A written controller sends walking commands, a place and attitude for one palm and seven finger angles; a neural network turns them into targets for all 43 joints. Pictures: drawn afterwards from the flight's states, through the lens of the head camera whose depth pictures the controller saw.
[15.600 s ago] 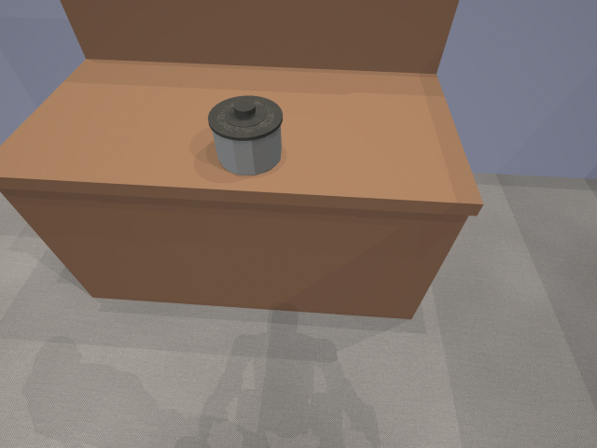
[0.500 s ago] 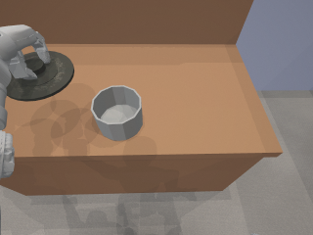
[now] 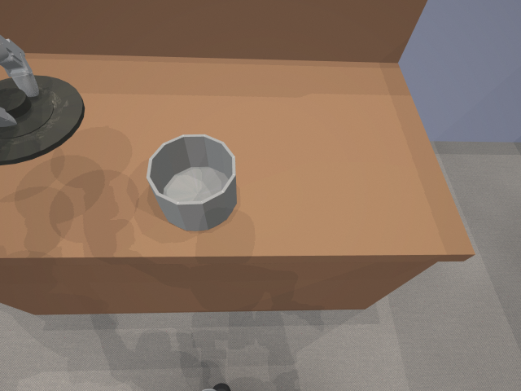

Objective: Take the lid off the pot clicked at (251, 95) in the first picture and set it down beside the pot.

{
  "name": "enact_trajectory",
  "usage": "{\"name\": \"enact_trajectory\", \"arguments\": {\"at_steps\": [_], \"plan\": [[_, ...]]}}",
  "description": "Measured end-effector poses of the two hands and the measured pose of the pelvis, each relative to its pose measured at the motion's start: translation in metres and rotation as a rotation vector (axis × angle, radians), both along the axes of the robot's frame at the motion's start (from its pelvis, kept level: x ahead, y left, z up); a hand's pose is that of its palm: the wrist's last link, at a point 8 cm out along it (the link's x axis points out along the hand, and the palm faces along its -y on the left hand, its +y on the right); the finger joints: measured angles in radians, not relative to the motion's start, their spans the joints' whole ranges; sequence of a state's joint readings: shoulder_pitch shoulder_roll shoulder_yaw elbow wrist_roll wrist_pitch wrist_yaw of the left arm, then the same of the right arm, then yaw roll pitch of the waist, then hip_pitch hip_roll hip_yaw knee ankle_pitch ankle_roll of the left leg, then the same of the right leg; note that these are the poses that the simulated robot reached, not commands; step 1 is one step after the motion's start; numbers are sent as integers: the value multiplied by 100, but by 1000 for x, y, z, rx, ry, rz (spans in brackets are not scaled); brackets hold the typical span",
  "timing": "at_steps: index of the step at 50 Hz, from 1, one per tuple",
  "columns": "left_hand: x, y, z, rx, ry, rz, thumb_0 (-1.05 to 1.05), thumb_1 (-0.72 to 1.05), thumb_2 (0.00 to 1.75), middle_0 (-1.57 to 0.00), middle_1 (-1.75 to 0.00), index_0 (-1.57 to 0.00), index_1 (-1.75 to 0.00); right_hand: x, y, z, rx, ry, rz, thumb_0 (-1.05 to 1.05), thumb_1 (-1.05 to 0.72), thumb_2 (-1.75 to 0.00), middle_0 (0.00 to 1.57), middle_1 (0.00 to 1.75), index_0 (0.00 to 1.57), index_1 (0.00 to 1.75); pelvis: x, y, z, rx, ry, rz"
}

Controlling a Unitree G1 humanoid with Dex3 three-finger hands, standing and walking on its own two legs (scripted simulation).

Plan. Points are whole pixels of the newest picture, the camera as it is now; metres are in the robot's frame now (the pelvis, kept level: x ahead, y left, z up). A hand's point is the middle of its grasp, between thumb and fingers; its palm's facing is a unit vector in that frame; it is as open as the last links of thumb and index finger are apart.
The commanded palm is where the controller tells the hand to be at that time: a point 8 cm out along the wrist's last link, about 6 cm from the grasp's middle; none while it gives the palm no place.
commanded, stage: lower the lid onto the table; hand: left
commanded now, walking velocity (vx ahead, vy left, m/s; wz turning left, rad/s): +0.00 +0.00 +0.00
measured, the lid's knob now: (8, 103) +0.48 +0.34 +0.14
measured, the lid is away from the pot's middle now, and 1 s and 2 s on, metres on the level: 0.23 0.22 0.23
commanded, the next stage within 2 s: none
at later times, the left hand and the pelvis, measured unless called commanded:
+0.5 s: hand (4, 114) +0.46 +0.34 +0.14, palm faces -0.41 -0.15 -0.90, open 8.1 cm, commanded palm +0.49 +0.35 +0.21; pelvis +0.00 +0.00 +0.00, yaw -1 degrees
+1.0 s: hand (20, 131) +0.46 +0.34 +0.11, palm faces -0.44 -0.13 -0.89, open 8.1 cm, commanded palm +0.50 +0.34 +0.17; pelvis -0.01 +0.01 -0.01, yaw -1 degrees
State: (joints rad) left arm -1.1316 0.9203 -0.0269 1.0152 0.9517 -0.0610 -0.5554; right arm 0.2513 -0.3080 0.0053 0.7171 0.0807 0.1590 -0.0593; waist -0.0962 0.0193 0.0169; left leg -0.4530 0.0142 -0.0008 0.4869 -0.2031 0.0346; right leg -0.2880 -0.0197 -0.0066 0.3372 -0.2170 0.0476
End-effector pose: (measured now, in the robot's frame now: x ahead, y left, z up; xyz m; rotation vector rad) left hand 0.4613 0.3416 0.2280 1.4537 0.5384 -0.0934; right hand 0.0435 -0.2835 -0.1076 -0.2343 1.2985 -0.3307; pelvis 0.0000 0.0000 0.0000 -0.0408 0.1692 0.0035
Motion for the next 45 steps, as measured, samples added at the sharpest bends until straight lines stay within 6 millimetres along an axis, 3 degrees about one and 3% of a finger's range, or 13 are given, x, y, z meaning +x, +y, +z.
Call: {"name": "enact_trajectory", "arguments": {"at_steps": [11,31,45], "plan": [[4,0,-10,-13,14,-2,-4,20,76,-71,-102,-60,-97,5,2,0,2,-24,-6,0,-91,-90,20,30,20,30,0,0,-2,-3,11,-6],[6,3,-36,-33,37,-15,-3,20,76,-71,-102,-60,-97,-24,-2,0,-31,35,-53,0,-91,-90,20,30,20,30,-2,2,-5,-10,27,-15],[6,-3,-54,-32,56,-56,-3,20,76,-71,-102,-60,-97,-28,2,-1,-36,32,-62,0,-91,-90,20,30,20,30,-5,4,-8,-15,37,-17]]}}
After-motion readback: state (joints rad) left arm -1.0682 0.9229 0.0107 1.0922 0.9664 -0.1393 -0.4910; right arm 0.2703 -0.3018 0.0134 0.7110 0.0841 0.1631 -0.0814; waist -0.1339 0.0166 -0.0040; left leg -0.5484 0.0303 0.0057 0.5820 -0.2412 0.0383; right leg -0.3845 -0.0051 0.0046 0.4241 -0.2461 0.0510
